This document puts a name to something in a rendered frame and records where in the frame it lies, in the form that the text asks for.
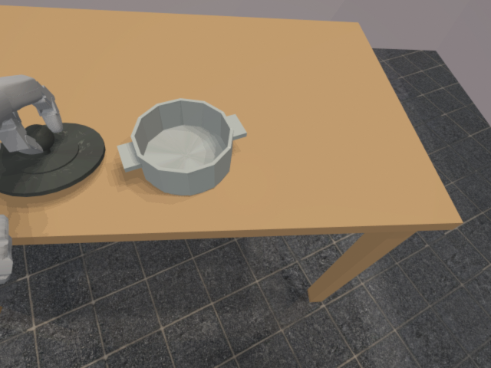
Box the lid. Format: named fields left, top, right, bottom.
left=0, top=123, right=106, bottom=197

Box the table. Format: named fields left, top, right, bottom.
left=0, top=5, right=463, bottom=313

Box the robot left hand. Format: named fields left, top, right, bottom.
left=0, top=74, right=63, bottom=154

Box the pot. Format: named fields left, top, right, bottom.
left=117, top=98, right=247, bottom=196

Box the knob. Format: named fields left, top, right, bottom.
left=25, top=124, right=54, bottom=151

